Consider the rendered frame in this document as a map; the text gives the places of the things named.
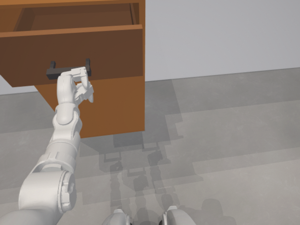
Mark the right robot shin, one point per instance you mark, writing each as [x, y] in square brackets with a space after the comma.
[172, 207]

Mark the cabinet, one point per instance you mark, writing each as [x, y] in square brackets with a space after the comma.
[118, 104]

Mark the handle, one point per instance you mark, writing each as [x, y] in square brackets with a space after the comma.
[54, 73]

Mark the robot left hand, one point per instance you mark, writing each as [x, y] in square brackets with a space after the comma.
[68, 92]

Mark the robot shin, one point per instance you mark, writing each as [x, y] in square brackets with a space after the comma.
[172, 207]
[118, 210]

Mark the left robot shin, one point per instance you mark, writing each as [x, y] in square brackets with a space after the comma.
[118, 210]

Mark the left robot forearm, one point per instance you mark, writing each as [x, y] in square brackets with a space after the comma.
[64, 144]

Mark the left robot upper arm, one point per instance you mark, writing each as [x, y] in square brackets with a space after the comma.
[45, 197]

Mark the drawer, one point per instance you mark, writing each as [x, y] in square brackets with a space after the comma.
[107, 34]

